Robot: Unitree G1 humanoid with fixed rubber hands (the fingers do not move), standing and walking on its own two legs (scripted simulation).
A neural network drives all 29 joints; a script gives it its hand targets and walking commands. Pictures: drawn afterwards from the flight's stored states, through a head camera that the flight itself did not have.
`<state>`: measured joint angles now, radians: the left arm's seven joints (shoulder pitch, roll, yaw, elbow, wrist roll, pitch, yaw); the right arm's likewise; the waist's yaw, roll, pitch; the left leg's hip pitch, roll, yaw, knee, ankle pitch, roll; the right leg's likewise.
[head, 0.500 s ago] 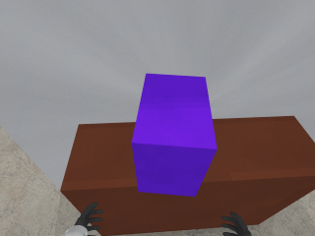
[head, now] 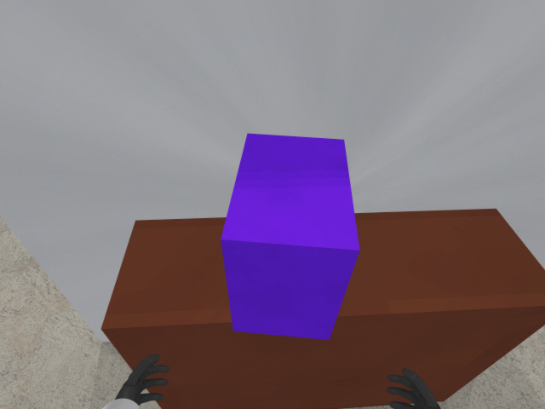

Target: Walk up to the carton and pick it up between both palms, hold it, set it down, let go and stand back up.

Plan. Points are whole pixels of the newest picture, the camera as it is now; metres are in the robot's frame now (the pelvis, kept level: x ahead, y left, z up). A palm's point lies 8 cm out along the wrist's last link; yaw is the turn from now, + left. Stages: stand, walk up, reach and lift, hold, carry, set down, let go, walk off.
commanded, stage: let go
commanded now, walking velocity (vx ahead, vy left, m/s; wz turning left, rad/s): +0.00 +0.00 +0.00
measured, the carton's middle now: (288, 236) +0.42 -0.01 +0.02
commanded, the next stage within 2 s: stand in 0.16 s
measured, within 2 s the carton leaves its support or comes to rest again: neither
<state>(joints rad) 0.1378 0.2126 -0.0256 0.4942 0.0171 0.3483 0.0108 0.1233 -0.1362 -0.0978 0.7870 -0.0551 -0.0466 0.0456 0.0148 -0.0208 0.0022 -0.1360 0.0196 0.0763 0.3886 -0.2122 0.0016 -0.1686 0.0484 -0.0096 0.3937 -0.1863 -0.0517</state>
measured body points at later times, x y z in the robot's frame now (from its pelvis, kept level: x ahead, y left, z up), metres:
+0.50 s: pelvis +0.04 +0.02 +0.00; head +0.04 +0.02 +0.45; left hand +0.11 +0.26 -0.13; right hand +0.06 -0.24 -0.15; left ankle +0.00 +0.12 -0.74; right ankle +0.02 -0.08 -0.74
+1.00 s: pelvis +0.05 +0.02 -0.01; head +0.05 +0.02 +0.44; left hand +0.07 +0.24 -0.16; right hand +0.06 -0.23 -0.16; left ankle +0.00 +0.12 -0.74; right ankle +0.02 -0.08 -0.74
